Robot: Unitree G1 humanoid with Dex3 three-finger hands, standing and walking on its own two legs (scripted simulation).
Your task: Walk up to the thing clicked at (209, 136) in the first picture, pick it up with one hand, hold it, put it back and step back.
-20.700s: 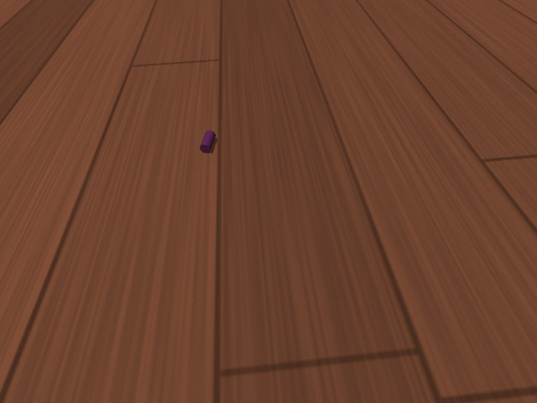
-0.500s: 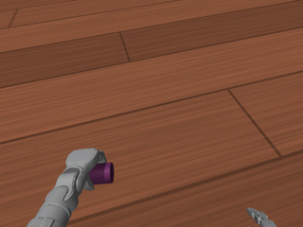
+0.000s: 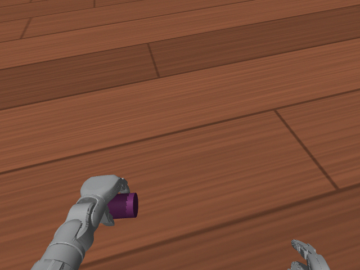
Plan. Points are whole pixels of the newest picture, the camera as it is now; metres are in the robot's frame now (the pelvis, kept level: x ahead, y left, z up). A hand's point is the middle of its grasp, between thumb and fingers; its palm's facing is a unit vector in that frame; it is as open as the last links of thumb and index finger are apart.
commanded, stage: hold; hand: left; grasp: from above
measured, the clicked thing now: (110, 206) +0.30 +0.23 -0.08
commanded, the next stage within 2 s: crouch in 0.64 s
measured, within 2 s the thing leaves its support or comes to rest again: neither
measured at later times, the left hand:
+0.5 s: hand (107, 204) +0.29 +0.22 -0.04, palm faces -0.48 -0.06 -0.87, open 9.0 cm
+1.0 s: hand (111, 209) +0.28 +0.22 -0.07, palm faces -0.48 -0.05 -0.87, open 9.0 cm
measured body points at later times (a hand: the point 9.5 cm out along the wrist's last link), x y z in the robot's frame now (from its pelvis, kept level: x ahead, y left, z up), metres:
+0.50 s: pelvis +0.00 +0.00 +0.00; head +0.01 -0.02 +0.45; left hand +0.31 +0.22 +0.01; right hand +0.15 -0.26 -0.11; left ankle +0.02 +0.13 -0.73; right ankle +0.02 -0.15 -0.73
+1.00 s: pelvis +0.00 +0.00 +0.00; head +0.03 -0.01 +0.45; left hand +0.30 +0.22 -0.02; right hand +0.14 -0.26 -0.11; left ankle +0.02 +0.13 -0.73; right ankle +0.02 -0.15 -0.73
